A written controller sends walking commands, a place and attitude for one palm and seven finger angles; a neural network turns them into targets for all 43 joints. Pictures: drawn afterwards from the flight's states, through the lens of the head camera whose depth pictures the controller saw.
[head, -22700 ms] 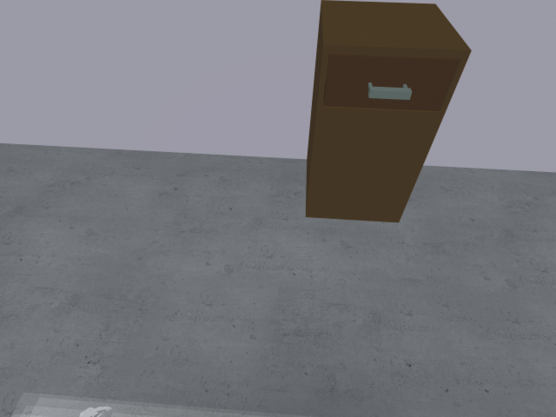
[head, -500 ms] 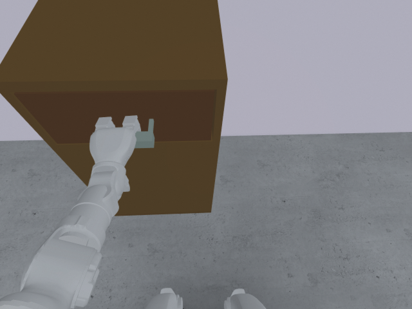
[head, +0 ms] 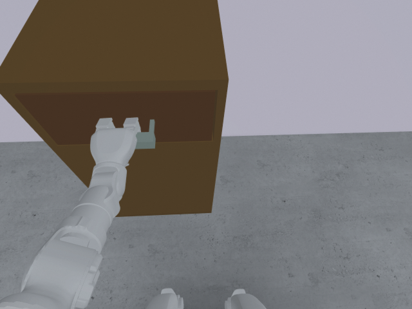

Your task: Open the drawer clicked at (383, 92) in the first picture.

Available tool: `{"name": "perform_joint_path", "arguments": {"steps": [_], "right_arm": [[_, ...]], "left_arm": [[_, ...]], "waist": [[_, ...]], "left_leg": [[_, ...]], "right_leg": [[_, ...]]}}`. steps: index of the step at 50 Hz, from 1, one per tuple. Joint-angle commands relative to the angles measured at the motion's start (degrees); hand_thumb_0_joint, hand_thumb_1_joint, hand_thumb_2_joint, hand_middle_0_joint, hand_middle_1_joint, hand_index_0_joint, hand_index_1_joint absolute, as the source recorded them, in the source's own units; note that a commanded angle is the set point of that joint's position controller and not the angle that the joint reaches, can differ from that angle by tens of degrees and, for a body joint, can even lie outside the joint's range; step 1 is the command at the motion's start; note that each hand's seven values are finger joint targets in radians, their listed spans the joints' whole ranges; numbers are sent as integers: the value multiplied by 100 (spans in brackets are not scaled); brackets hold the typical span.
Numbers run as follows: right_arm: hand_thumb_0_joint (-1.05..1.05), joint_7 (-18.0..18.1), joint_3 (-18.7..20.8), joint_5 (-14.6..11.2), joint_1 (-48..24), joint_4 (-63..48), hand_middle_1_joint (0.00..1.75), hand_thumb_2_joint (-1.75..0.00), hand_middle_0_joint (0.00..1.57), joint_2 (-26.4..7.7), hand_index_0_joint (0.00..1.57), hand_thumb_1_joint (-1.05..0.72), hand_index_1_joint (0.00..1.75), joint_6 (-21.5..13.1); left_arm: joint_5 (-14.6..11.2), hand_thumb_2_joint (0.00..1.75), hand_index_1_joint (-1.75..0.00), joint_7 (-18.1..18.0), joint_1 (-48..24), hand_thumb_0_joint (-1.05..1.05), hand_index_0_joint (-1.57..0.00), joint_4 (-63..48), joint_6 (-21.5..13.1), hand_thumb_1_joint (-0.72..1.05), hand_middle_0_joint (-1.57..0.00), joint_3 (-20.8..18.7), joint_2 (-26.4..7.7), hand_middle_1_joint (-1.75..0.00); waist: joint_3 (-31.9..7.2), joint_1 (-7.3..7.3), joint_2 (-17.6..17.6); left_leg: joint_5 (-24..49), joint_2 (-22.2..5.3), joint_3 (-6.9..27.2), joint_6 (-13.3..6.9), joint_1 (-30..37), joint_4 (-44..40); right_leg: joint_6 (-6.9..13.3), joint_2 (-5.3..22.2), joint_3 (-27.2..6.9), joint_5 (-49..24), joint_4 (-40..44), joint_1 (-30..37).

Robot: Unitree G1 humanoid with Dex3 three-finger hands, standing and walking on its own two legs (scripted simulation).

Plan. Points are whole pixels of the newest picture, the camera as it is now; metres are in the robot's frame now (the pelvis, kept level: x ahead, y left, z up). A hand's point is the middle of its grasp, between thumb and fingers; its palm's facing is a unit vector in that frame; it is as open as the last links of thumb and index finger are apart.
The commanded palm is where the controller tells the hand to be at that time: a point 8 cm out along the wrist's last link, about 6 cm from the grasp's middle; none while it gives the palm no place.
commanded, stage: close the thumb around the handle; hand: left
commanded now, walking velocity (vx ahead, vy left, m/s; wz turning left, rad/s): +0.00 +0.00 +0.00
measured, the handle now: (126, 132) +0.49 +0.17 -0.01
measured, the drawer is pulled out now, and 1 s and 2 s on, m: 0.00 0.08 0.20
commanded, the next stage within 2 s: pull the drawer open in 0.04 s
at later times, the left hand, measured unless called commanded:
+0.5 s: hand (121, 164) +0.42 +0.18 -0.03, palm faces -0.04 -0.06 -1.00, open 6.0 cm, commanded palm +0.38 +0.17 +0.03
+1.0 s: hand (118, 190) +0.36 +0.18 -0.03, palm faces -0.03 -0.08 -1.00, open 6.0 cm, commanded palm +0.32 +0.17 +0.03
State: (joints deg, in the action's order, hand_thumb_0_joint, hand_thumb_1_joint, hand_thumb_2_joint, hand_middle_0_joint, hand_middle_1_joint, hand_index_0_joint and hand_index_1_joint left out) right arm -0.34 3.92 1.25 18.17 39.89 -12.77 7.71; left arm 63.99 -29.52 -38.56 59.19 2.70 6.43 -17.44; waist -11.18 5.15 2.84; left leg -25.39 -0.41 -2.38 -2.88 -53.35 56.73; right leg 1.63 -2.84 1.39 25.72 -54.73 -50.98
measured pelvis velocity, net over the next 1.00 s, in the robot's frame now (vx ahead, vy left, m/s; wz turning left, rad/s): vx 0.03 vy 0.00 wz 0.00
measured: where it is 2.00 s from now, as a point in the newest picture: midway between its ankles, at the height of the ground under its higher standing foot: outside the picture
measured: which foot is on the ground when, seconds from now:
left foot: down 0.00-1.00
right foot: down 0.00-1.00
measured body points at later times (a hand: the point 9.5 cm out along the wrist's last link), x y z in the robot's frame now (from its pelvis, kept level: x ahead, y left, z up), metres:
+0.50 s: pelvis +0.02 +0.00 +0.01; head +0.10 -0.01 +0.45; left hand +0.42 +0.18 +0.03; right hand +0.07 -0.26 -0.13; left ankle +0.01 +0.09 -0.67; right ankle +0.00 -0.11 -0.67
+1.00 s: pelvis +0.03 +0.00 +0.02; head +0.10 -0.01 +0.46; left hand +0.35 +0.18 +0.03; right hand +0.17 -0.25 -0.11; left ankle +0.01 +0.09 -0.67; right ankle +0.00 -0.11 -0.67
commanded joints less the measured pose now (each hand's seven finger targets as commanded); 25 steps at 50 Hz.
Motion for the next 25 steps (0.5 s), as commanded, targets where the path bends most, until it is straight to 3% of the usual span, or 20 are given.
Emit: {"name": "perform_joint_path", "arguments": {"steps": [1, 5, 8, 11, 12, 14, 15, 18, 22, 25], "right_arm": [[0, 87, 277, 10, 550, -404, 30, -90, 20, -873, 20, -90, 30, -87], [0, 94, 274, 13, 547, -390, 30, -90, 20, -880, 20, -90, 30, -85], [0, 82, 274, 12, 532, -417, 30, -90, 20, -854, 20, -90, 30, -93], [0, 68, 277, 7, 488, -481, 30, -90, 20, -849, 20, -90, 30, -68], [0, 52, 284, 4, 455, -513, 30, -90, 20, -823, 20, -90, 30, -61], [0, 32, 295, 2, 420, -536, 30, -90, 20, -810, 20, -90, 30, -55], [0, 21, 302, 2, 380, -576, 30, -90, 20, -818, 20, -90, 30, -48], [0, -9, 321, -3, 302, -620, 30, -90, 20, -786, 20, -90, 30, -18], [0, 1, 318, -16, 244, -627, 30, -90, 20, -799, 20, -90, 30, 10], [0, -7, 295, -21, 115, -711, 30, -90, 20, -798, 20, -90, 30, 29]], "left_arm": [[-29, 90, -135, -173, -2225, 0, -40, -1021, -66, 90, -40, -149, -766, -135], [-40, 90, -135, -162, -2168, 0, -40, -947, -53, 90, -40, -294, -914, -135], [-51, 90, -135, -148, -2083, 0, -40, -988, -72, 90, -40, -92, -653, -135], [-55, 90, -135, -123, -1657, 0, -40, -1108, -101, 90, -40, -231, -742, -135], [-86, 90, -135, -102, -1490, 0, -40, -1146, -99, 90, -40, -70, -504, -135], [-124, 90, -135, -82, -1314, 0, -40, -1316, -113, 90, -40, 12, -364, -135], [-140, 90, -135, -75, -1119, 0, -40, -1435, -131, 90, -40, -105, -450, -135], [-147, 90, -135, -83, -687, 0, -40, -1698, -112, 90, -40, 74, -175, -135], [-137, 90, -135, -95, -325, 0, -40, -1836, -46, 90, -40, -9, -280, -135], [-127, 90, -135, -92, 83, 0, -40, -2112, 27, 90, -40, -39, -340, -135]], "waist": [[-2290, 139, -12], [-2242, 114, -82], [-2205, 103, -13], [-2373, -37, -46], [-2293, -51, -21], [-2274, -76, 6], [-2380, -159, 15], [-2330, -180, -20], [-2159, -190, -327], [-2119, -267, -186]], "left_leg": [[2223, 64, 324, 36, 2157, -505], [2237, 73, 318, 31, 2088, -509], [2201, 75, 300, 35, 2121, -532], [2422, 58, 295, 50, 2224, -550], [2420, 67, 271, 52, 2238, -563], [2526, 41, 271, 57, 2342, -590], [2700, 33, 298, 67, 2419, -595], [2921, 1, 263, 62, 2547, -594], [2885, 28, 219, 29, 2374, -644], [3029, 53, 192, 40, 2392, -707]], "right_leg": [[97, -113, -13, -1888, 634, 706], [107, -112, -16, -1947, 643, 789], [104, -109, -17, -1920, 670, 759], [114, -117, -3, -2087, 620, 917], [116, -121, -3, -2090, 658, 929], [124, -123, 4, -2161, 674, 963], [138, -123, 10, -2227, 647, 1028], [118, -125, 3, -2404, 698, 1064], [107, -115, -43, -2641, 750, 1347], [125, -95, -70, -2844, 789, 1550]]}}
